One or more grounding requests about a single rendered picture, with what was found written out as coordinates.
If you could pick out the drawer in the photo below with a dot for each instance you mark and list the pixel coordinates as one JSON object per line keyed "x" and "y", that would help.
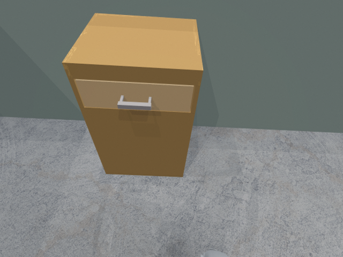
{"x": 106, "y": 94}

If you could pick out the handle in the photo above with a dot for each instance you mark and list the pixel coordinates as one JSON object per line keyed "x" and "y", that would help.
{"x": 134, "y": 105}

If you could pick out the cabinet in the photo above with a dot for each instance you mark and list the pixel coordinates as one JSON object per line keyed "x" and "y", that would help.
{"x": 115, "y": 47}

